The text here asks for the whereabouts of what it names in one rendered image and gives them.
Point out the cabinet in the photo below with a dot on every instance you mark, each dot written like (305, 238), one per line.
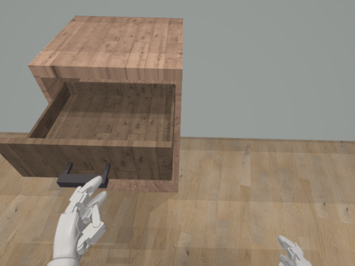
(117, 50)

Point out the robot right hand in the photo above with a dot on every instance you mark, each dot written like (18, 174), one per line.
(294, 253)

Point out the drawer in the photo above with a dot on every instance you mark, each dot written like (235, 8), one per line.
(129, 125)

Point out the robot left hand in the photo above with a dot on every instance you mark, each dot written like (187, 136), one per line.
(73, 237)

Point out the handle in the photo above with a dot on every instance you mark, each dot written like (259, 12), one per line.
(76, 180)

